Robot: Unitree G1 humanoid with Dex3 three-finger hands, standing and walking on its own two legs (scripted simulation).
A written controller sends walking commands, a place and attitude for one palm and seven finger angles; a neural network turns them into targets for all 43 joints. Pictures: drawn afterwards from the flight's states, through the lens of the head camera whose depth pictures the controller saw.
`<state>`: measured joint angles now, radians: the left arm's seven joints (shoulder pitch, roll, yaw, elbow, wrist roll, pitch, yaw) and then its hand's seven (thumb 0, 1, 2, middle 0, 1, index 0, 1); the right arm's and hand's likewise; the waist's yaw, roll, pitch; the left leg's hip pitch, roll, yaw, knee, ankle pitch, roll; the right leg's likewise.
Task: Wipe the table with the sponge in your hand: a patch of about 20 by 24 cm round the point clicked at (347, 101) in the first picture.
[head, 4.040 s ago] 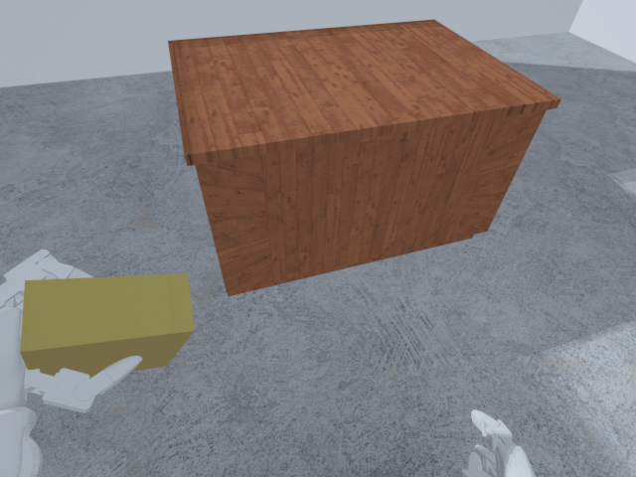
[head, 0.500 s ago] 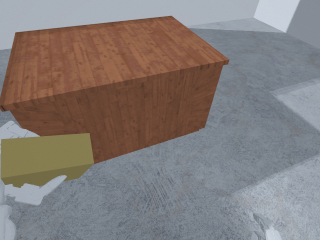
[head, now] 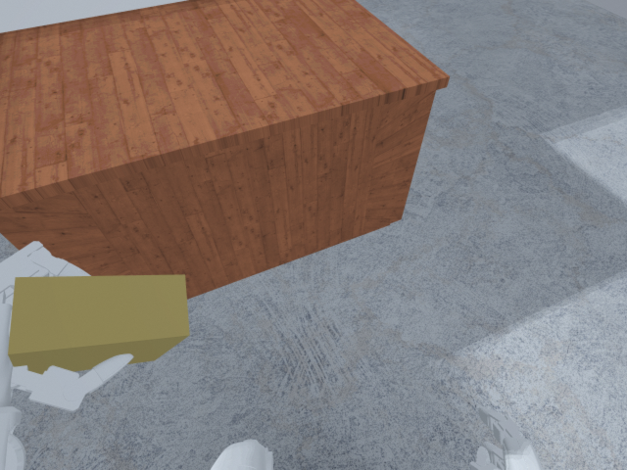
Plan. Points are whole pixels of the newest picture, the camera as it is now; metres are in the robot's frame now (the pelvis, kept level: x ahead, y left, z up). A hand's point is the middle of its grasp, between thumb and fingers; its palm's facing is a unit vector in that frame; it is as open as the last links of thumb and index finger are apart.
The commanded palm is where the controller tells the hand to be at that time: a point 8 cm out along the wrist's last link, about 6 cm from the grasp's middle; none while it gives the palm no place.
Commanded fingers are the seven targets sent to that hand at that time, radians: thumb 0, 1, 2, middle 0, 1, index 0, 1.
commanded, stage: take the last steps up to it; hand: left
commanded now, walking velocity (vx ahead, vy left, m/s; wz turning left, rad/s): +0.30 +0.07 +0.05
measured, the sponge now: (124, 326) +0.23 +0.19 +0.13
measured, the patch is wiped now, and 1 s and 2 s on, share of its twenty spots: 0.00 0.00 0.00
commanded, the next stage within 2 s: none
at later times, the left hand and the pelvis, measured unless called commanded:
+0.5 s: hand (94, 207) +0.34 +0.24 +0.18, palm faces +0.37 -0.79 -0.48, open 9.7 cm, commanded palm +0.29 +0.29 +0.17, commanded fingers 0.00 0.10 1.30 -1.20 -1.60 -1.20 -1.60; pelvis +0.12 +0.01 +0.00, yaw -1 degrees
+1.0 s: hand (132, 139) +0.45 +0.24 +0.18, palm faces +0.43 -0.77 -0.47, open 9.7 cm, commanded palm +0.40 +0.28 +0.17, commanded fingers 0.00 0.10 1.30 -1.20 -1.60 -1.20 -1.60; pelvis +0.24 +0.00 +0.00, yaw +1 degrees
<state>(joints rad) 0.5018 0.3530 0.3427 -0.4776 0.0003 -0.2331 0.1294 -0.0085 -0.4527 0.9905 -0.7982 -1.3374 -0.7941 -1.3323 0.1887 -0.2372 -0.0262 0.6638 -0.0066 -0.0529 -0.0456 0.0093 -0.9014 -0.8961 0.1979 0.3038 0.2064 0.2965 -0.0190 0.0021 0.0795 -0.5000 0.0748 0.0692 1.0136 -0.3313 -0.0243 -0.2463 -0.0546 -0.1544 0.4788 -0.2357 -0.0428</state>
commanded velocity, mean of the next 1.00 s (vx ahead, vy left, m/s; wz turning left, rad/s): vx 0.30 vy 0.05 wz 0.03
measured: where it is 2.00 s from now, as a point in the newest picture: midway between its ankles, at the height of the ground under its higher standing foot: (330, 394)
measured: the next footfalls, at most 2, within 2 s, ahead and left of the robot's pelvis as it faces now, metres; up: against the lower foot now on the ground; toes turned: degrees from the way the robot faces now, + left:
left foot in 0.16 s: +0.12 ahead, +0.15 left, +0.00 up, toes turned +8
right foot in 0.56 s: +0.24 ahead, -0.09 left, +0.00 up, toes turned -11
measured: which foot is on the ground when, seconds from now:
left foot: up 0.00-0.14, down 0.16-0.56, up 0.58-1.00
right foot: down 0.00-0.18, up 0.20-0.54, down 0.56-1.00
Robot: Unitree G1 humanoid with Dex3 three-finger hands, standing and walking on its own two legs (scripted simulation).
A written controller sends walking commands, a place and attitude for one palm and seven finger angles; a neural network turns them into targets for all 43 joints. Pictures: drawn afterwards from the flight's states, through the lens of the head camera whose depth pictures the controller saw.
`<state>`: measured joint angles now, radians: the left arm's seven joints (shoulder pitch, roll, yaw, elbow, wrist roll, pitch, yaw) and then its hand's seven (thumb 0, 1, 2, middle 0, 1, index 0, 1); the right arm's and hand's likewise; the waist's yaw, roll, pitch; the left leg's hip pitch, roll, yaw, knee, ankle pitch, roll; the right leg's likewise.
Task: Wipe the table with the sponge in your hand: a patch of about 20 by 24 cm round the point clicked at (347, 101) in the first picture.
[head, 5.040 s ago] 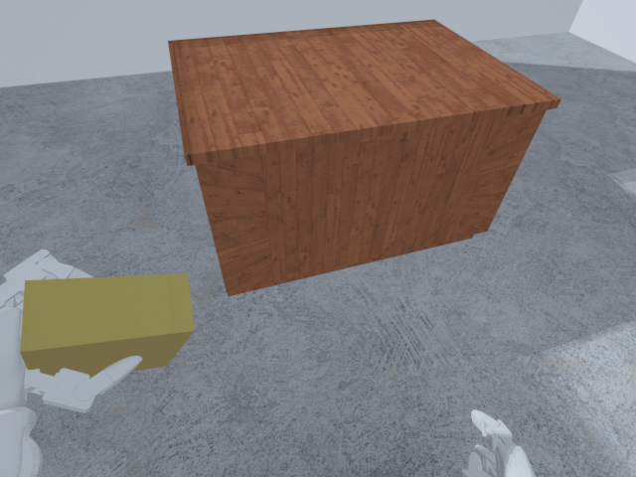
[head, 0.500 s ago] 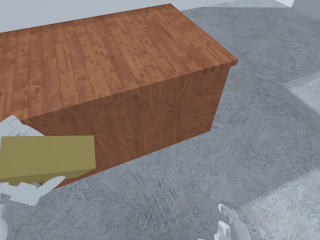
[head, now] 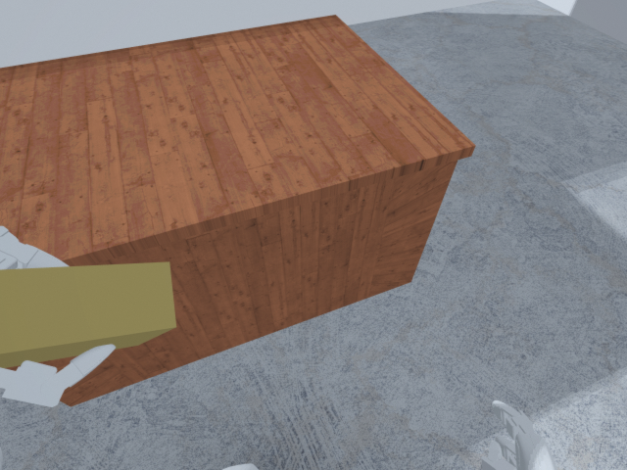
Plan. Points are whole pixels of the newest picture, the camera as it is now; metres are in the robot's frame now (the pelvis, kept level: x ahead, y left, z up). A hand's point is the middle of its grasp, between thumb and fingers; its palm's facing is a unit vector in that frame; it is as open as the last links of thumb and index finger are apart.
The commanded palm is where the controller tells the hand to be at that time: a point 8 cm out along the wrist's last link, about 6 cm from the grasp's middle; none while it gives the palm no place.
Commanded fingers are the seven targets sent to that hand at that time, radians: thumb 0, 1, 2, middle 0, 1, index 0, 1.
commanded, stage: take the last steps up to it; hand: left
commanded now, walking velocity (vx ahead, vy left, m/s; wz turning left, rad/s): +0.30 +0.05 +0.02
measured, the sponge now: (104, 314) +0.22 +0.21 +0.16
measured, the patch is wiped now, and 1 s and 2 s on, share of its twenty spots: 0.00 0.00 0.00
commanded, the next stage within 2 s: come to a stop and stand still in 1.24 s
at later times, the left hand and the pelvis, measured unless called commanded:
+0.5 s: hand (132, 237) +0.31 +0.21 +0.17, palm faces +0.45 -0.76 -0.46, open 9.7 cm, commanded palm +0.25 +0.25 +0.18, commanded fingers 0.00 0.10 1.30 -1.20 -1.60 -1.20 -1.60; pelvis +0.09 -0.03 -0.01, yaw +1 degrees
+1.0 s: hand (124, 179) +0.40 +0.25 +0.16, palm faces +0.46 -0.81 -0.37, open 9.7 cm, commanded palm +0.33 +0.28 +0.18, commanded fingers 0.00 0.10 1.30 -1.20 -1.60 -1.20 -1.60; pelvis +0.18 +0.00 -0.01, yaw +1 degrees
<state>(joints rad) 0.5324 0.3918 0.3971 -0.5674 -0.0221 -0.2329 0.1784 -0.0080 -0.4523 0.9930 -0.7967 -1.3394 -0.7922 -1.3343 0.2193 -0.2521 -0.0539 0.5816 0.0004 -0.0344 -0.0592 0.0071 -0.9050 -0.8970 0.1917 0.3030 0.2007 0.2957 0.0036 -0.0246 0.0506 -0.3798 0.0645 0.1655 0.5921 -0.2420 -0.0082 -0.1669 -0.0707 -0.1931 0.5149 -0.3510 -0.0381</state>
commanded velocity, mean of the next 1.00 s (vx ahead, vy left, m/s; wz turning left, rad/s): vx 0.25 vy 0.06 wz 0.02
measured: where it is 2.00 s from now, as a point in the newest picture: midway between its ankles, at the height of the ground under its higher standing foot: outside the picture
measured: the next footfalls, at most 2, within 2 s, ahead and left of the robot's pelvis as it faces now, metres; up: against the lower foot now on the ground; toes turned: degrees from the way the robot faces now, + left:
left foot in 0.04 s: +0.10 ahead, +0.13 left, +0.00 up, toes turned +10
right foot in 0.42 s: +0.16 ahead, -0.13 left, +0.00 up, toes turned -10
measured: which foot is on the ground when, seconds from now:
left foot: up 0.00-0.02, down 0.04-0.42, up 0.44-0.86, down 0.88-1.00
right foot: down 0.00-0.04, up 0.06-0.40, down 0.42-0.88, up 0.90-1.00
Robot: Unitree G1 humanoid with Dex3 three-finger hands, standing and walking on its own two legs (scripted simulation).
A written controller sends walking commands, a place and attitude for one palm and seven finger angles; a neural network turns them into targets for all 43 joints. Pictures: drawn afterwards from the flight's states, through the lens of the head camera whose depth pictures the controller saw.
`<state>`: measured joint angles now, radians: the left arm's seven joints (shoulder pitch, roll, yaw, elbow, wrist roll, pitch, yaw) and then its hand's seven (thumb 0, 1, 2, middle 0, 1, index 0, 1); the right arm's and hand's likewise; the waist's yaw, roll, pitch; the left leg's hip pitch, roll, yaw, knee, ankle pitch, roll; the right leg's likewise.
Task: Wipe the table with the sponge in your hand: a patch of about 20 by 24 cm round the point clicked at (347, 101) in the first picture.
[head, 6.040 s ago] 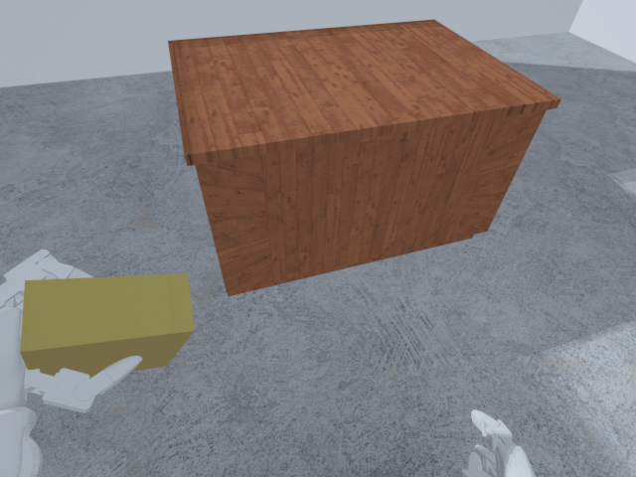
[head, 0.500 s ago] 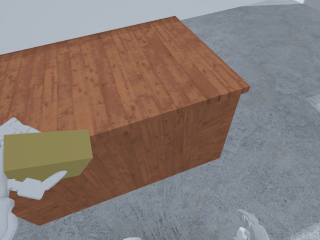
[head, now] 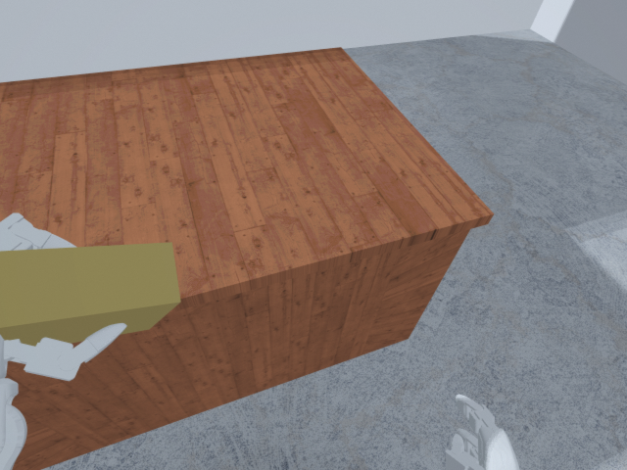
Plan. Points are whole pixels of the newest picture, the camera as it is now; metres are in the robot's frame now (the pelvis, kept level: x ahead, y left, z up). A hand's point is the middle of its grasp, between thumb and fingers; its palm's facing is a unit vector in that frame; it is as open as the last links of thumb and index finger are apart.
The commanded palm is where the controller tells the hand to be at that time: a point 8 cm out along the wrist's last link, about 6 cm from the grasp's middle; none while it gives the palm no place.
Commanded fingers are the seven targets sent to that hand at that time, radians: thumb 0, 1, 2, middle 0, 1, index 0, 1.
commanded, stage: take the last steps up to it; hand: left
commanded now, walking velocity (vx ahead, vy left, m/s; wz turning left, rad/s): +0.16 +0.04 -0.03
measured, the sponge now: (114, 296) +0.24 +0.22 +0.15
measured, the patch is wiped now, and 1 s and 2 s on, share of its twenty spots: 0.00 0.00 0.00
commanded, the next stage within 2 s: come to a stop and stand still in 0.24 s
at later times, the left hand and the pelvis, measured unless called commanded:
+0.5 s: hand (163, 268) +0.26 +0.17 +0.17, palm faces +0.35 -0.84 -0.42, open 9.7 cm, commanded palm +0.20 +0.23 +0.18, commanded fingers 0.00 0.10 1.30 -1.20 -1.60 -1.20 -1.60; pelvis +0.04 -0.04 +0.01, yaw -2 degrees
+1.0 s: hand (24, 281) +0.23 +0.28 +0.18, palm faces +0.43 -0.85 -0.32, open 9.7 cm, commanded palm +0.16 +0.30 +0.18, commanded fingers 0.00 0.10 1.30 -1.20 -1.60 -1.20 -1.60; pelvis -0.01 +0.03 +0.00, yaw -3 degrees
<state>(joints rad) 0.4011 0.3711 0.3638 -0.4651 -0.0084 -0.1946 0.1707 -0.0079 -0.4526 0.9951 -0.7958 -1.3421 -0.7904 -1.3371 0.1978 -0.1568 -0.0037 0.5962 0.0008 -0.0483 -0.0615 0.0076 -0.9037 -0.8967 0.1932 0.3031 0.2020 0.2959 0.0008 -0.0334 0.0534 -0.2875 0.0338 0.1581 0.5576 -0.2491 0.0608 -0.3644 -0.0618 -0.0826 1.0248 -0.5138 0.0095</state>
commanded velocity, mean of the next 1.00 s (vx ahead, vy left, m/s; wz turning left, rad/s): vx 0.03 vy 0.05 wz -0.01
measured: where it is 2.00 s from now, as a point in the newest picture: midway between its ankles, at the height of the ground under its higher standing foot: outside the picture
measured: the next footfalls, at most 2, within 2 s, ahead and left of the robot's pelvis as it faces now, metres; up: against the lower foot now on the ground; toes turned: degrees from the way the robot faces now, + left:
right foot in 0.34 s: +0.09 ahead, -0.11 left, +0.00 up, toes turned -9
left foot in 0.80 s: +0.08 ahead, +0.10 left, +0.00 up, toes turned +0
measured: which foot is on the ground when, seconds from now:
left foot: down 0.00-0.36, up 0.38-0.78, down 0.80-1.00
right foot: up 0.00-0.32, down 0.34-1.00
